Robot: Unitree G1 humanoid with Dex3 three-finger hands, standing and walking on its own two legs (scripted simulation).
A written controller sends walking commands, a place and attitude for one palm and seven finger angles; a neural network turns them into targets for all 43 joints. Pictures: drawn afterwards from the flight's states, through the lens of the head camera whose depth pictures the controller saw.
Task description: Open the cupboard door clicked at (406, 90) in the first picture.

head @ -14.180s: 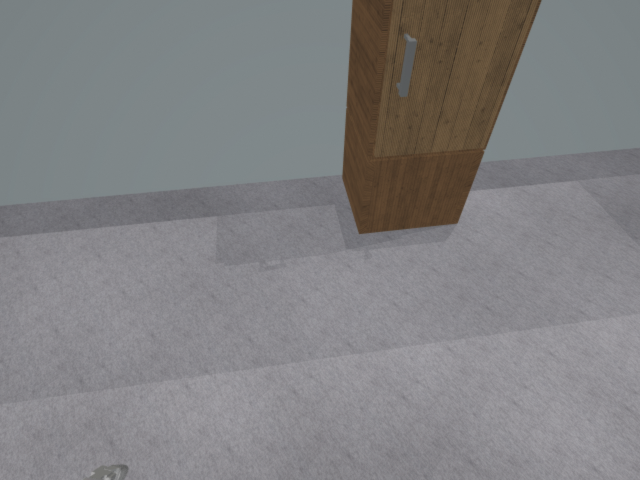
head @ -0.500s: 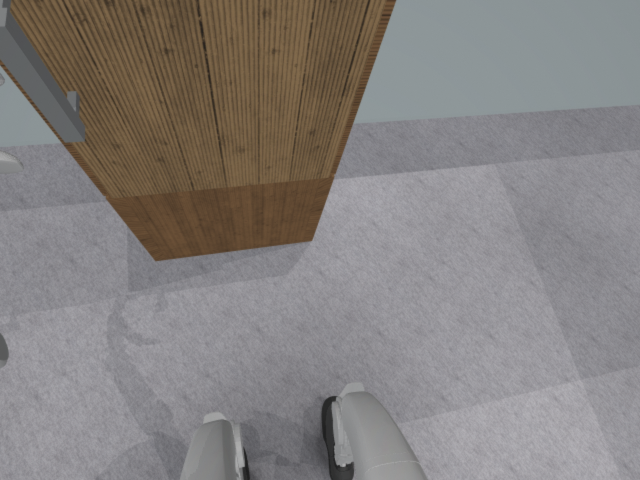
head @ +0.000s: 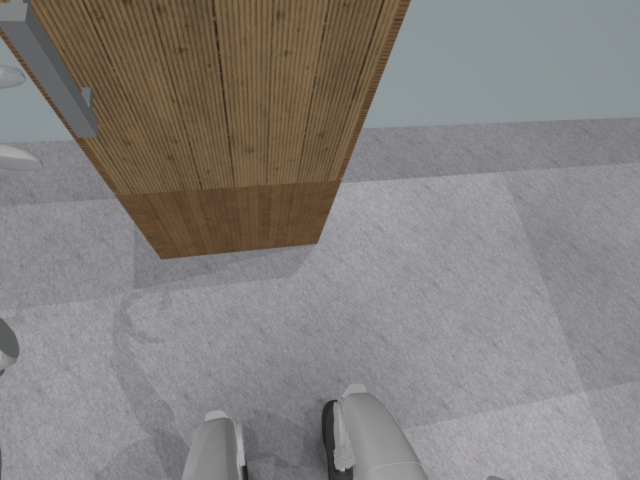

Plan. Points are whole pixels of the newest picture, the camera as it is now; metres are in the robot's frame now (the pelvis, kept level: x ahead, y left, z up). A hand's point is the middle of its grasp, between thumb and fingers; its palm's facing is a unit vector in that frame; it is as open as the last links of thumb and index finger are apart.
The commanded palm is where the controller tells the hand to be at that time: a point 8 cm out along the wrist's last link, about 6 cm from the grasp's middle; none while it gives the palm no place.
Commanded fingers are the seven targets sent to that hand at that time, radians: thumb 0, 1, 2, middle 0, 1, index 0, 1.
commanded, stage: move the hooked fingers beside the handle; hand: left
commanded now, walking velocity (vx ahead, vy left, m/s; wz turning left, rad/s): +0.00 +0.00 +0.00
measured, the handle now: (58, 65) +0.57 +0.24 +0.08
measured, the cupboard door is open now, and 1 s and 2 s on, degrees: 0 0 0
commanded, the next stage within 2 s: slide the fingers in behind the handle in 0.06 s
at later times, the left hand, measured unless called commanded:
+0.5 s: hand (15, 101) +0.51 +0.27 +0.08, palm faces +0.04 -1.00 -0.03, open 14.0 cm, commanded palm +0.49 +0.31 +0.08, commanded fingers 0.00 -0.50 0.30 -0.30 -1.20 -0.30 -1.20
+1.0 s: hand (56, 99) +0.52 +0.24 +0.08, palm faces +0.04 -1.00 -0.03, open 14.0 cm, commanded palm +0.49 +0.28 +0.08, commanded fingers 0.00 -0.50 0.30 -0.30 -1.20 -0.30 -1.20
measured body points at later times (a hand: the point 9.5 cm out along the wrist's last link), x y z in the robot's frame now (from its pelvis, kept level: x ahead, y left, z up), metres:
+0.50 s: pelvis +0.00 +0.00 +0.00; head +0.17 +0.03 +0.42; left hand +0.51 +0.33 +0.08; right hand +0.00 -0.27 -0.10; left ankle -0.02 +0.11 -0.65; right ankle +0.05 -0.15 -0.65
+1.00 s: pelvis +0.00 +0.00 +0.00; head +0.16 +0.02 +0.43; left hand +0.51 +0.29 +0.08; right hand +0.01 -0.27 -0.10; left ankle -0.02 +0.11 -0.65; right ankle +0.05 -0.15 -0.65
